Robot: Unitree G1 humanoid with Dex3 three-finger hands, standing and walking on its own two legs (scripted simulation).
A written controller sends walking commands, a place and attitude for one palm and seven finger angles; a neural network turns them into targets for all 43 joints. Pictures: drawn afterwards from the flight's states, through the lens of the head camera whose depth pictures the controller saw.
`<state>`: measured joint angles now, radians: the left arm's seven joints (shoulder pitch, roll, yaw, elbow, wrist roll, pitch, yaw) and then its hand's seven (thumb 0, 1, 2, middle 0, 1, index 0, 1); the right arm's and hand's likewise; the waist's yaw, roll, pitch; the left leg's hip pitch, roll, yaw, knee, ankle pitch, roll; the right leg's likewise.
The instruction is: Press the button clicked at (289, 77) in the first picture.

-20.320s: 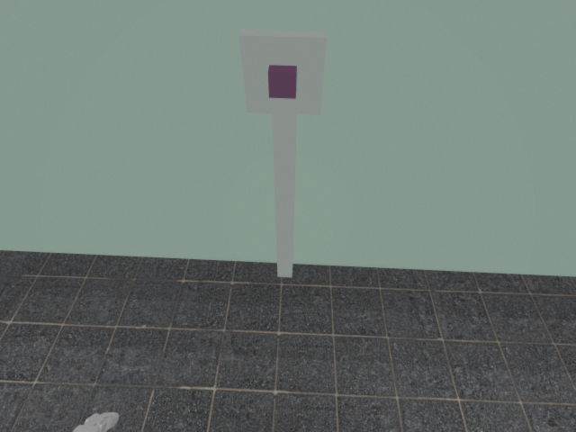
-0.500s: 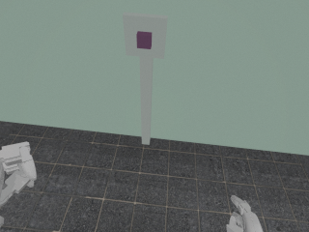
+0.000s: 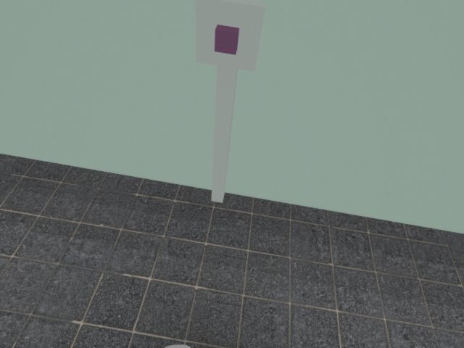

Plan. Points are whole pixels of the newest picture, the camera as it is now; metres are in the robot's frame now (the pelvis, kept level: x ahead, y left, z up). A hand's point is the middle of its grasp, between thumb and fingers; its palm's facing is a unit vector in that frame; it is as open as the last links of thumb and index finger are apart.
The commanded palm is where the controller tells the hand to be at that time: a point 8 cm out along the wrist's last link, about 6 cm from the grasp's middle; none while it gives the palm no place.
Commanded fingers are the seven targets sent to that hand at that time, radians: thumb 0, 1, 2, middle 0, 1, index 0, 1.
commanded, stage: let the arm hang, fingers relaxed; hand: left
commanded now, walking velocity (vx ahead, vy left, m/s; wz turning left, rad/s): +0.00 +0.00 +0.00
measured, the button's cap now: (226, 39) +0.82 +0.06 +0.11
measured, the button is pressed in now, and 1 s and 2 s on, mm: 0 0 0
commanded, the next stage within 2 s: stand and wait in 0.72 s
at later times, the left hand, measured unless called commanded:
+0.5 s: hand out of the picture +0.01 +0.16 -0.17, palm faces +0.01 -0.98 -0.18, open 7.2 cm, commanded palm none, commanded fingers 0.00 0.90 0.90 -0.20 -0.30 -0.20 -0.30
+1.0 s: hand out of the picture +0.01 +0.16 -0.17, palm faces +0.02 -0.98 -0.18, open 7.3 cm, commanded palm none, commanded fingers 0.00 0.90 0.90 -0.20 -0.30 -0.20 -0.30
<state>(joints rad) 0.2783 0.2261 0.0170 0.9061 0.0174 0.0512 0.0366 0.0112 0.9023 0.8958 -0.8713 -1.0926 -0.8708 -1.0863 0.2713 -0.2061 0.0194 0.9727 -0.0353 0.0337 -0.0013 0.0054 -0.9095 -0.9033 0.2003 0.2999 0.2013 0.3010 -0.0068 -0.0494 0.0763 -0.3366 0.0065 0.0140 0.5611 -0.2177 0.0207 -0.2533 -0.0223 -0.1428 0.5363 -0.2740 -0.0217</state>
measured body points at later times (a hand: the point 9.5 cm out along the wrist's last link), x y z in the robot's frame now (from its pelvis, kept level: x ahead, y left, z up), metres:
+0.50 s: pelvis +0.01 +0.00 +0.01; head +0.02 +0.00 +0.46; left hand +0.01 +0.22 -0.15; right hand -0.01 -0.21 -0.16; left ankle +0.05 +0.10 -0.73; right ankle +0.01 -0.10 -0.73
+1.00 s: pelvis +0.03 -0.01 +0.01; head +0.05 -0.01 +0.46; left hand +0.01 +0.21 -0.15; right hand +0.01 -0.22 -0.15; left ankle +0.05 +0.10 -0.73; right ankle +0.01 -0.10 -0.73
